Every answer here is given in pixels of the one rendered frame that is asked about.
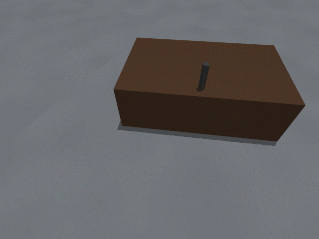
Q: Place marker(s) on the can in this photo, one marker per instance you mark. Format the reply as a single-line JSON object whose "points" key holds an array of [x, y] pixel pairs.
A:
{"points": [[203, 76]]}

